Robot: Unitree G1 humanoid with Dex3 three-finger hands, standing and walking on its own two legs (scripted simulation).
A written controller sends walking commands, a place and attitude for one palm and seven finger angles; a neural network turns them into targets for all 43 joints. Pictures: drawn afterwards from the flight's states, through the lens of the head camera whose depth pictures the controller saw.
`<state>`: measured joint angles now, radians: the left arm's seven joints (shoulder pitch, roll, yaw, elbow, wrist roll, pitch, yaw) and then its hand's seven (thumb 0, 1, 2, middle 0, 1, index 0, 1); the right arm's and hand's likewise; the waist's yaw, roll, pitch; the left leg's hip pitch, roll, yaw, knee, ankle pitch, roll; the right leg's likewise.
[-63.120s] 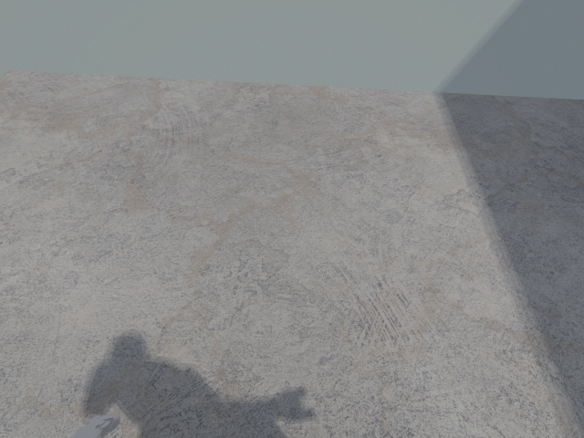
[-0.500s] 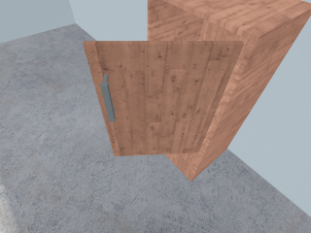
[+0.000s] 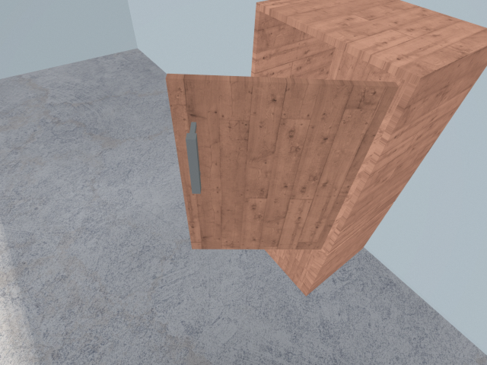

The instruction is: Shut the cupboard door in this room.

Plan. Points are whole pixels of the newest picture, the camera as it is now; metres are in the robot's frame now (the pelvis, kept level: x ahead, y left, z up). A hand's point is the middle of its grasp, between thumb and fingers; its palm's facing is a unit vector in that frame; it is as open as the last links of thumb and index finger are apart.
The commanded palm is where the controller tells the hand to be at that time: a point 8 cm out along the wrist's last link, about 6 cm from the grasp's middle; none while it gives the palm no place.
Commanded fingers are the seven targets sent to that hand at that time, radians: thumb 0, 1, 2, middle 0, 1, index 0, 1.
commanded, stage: look again from close up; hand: left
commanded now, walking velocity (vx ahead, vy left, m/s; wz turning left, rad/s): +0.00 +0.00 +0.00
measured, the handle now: (195, 159) +0.50 +0.15 +0.04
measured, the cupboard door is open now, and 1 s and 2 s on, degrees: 54 54 54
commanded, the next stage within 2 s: shuffle to correct the standing spot in 0.52 s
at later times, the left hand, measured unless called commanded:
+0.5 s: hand out of the picture -0.06 +0.18 -0.18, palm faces +0.04 -0.98 -0.18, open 7.4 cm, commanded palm none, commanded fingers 0.00 0.90 0.90 -0.20 -0.30 -0.20 -0.30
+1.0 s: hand out of the picture -0.14 +0.14 -0.17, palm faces +0.17 -0.98 -0.13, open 7.4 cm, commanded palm none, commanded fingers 0.00 0.90 0.90 -0.20 -0.30 -0.20 -0.30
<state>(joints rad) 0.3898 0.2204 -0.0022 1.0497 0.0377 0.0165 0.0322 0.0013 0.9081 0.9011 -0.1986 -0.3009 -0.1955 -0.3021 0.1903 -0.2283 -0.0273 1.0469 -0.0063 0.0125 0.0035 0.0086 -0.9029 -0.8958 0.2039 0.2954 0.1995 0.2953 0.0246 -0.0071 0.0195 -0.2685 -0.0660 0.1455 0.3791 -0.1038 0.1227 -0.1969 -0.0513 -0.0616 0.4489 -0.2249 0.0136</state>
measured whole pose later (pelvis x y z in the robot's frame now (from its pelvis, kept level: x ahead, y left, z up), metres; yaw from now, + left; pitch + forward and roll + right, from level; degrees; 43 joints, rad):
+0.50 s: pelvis +0.00 +0.01 +0.00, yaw +1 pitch -2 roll -1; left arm 0.40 0.16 -0.01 1.10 0.04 0.01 0.04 0.00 0.91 0.90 -0.20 -0.30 -0.20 -0.30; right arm 0.24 -0.16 -0.03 1.13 0.00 0.02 -0.01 0.01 -0.90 -0.90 0.20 0.30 0.20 0.30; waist 0.01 -0.01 0.02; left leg -0.25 -0.10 0.14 0.31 -0.07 0.11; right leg -0.20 -0.05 -0.02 0.44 -0.23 0.01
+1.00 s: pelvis -0.02 +0.01 +0.00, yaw +5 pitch -2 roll -2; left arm 0.49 0.11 0.04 1.13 0.03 0.05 0.04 0.00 0.91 0.90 -0.20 -0.30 -0.19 -0.30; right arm 0.26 -0.13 -0.06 1.12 -0.01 0.04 -0.03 0.01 -0.91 -0.90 0.20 0.30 0.20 0.30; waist 0.01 -0.01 0.02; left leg -0.36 -0.07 0.10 0.58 -0.32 -0.01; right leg -0.20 -0.01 -0.01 0.44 -0.30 -0.02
